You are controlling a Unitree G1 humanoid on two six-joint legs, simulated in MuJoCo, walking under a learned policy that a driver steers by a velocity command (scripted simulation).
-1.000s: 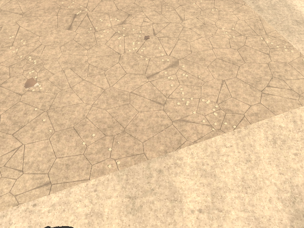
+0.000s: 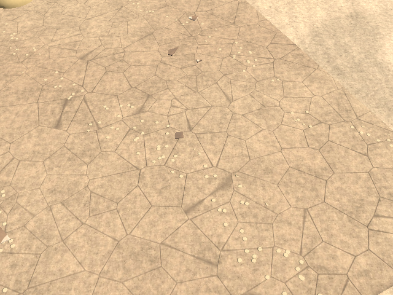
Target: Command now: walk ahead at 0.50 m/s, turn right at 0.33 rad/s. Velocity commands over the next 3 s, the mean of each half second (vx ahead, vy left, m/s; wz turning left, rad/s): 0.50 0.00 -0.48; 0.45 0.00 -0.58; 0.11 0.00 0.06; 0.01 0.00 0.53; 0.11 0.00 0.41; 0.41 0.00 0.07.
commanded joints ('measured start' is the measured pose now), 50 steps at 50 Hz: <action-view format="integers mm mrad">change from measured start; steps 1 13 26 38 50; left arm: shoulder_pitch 150 244 362 220 105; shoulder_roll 154 194 134 74 103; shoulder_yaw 58 65 61 44 56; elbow -14 -37 -33 -167 -271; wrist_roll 1 2 -1 6 13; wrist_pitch -10 -17 42 35 30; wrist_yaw -12 43 101 64 -22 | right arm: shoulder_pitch -72 -259 -330 -128 -72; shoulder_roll -153 -100 -91 -97 -207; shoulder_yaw -32 -20 -7 -17 -42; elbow -67 -244 -316 -201 -197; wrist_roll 0 -14 0 -23 13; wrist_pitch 8 -38 -71 -48 32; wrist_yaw -11 6 53 18 -34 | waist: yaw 143 64 93 59 81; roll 95 5 -23 137 140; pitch -60 -17 -14 17 -54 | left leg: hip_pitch -45 -703 -427 -255 -52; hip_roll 277 129 95 255 266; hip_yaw -11 -188 -234 -219 23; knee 295 565 61 -34 278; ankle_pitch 881 282 500 602 1151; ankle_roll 113 -24 19 149 69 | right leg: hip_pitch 230 374 396 -180 123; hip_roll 63 -82 -6 -39 114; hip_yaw -60 296 442 121 -80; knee -5 -370 109 528 -2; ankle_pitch -117 44 -266 -154 -111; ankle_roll -67 -200 -93 84 -21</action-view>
